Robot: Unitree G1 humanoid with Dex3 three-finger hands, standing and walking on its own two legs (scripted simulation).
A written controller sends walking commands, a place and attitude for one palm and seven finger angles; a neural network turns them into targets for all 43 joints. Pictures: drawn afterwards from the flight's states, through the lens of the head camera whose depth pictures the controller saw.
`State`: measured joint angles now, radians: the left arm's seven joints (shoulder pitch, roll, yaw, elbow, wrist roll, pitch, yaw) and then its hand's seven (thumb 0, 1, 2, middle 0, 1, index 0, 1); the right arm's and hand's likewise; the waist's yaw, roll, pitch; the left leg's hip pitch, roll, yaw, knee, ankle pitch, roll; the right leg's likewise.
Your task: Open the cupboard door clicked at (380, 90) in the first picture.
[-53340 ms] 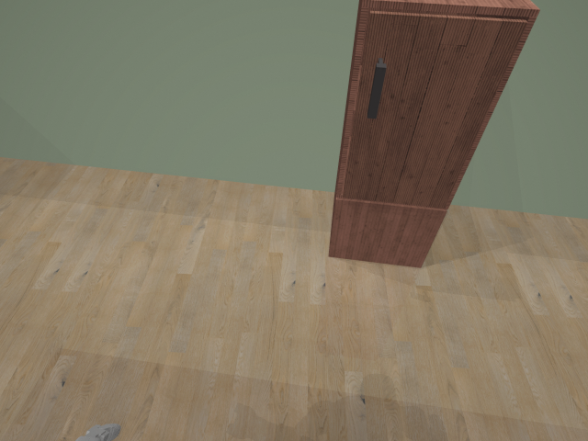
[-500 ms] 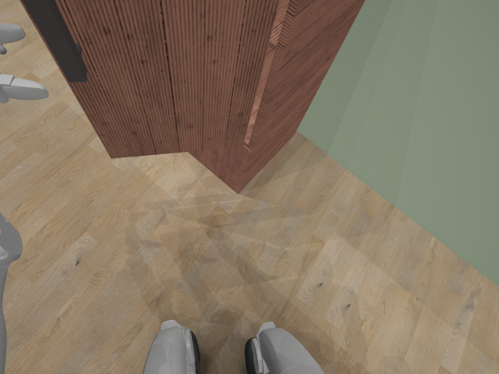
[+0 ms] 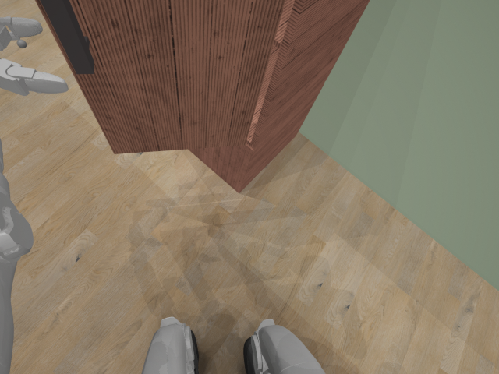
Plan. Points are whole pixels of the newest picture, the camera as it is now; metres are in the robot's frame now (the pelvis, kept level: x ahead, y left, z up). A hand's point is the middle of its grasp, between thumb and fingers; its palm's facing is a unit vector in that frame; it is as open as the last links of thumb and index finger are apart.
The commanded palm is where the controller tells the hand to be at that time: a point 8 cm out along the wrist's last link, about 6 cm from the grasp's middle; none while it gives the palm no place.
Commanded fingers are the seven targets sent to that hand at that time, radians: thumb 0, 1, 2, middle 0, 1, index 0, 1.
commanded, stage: move the hooked fingers beside the handle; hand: left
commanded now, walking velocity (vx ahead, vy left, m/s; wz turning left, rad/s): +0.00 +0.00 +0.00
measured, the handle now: (68, 17) +0.61 +0.19 +0.11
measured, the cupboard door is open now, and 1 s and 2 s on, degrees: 50 50 49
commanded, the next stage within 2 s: slide the fingers in behind the handle in 0.08 s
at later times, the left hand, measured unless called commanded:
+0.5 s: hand (32, 41) +0.56 +0.23 +0.11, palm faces +0.05 -1.00 -0.01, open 13.9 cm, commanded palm +0.55 +0.25 +0.10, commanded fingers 0.00 -0.50 0.30 -0.30 -1.20 -0.30 -1.20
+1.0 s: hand (59, 42) +0.57 +0.20 +0.10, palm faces +0.06 -1.00 +0.01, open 13.9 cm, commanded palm +0.56 +0.21 +0.10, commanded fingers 0.00 -0.50 0.30 -0.30 -1.20 -0.30 -1.20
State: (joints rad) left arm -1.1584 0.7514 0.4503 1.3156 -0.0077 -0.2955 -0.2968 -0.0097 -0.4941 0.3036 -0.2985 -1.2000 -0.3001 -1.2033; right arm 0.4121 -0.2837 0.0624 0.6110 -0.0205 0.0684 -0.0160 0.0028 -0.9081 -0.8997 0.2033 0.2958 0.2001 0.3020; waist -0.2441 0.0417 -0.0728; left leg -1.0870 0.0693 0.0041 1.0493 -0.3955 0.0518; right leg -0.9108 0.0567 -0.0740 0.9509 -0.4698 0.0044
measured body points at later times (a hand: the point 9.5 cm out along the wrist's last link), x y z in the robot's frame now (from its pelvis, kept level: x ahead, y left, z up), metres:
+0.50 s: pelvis +0.00 -0.01 +0.00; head +0.17 +0.03 +0.42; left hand +0.56 +0.28 +0.11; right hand -0.06 -0.27 -0.09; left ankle +0.04 +0.08 -0.67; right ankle -0.02 -0.13 -0.66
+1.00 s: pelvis +0.01 -0.01 +0.00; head +0.16 +0.03 +0.42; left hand +0.56 +0.25 +0.11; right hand -0.03 -0.27 -0.10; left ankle +0.04 +0.08 -0.67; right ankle -0.02 -0.13 -0.66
